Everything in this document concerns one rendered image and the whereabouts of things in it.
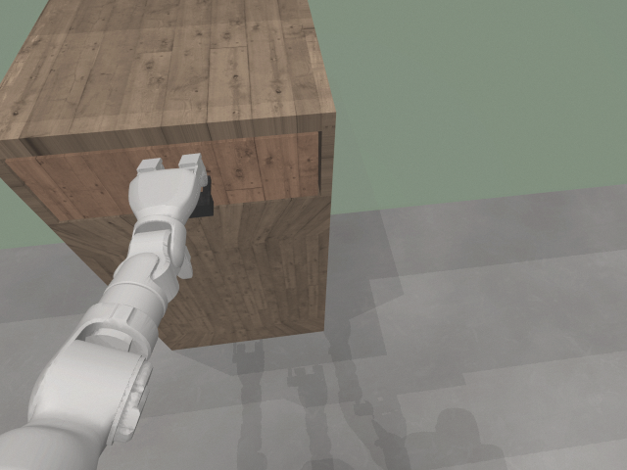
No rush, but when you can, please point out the left robot upper arm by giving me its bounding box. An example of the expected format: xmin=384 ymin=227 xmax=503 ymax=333
xmin=0 ymin=340 xmax=153 ymax=470

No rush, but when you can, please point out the drawer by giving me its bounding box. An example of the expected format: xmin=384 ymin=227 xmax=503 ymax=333
xmin=5 ymin=131 xmax=318 ymax=221

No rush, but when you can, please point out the cabinet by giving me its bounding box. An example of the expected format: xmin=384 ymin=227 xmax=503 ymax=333
xmin=0 ymin=0 xmax=336 ymax=351

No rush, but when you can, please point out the robot left forearm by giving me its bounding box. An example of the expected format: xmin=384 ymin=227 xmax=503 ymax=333
xmin=27 ymin=215 xmax=186 ymax=422

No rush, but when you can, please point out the handle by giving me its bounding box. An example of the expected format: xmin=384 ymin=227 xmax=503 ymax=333
xmin=189 ymin=175 xmax=214 ymax=218

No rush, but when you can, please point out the left robot hand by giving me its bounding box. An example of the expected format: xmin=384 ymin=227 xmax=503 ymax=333
xmin=128 ymin=153 xmax=208 ymax=279

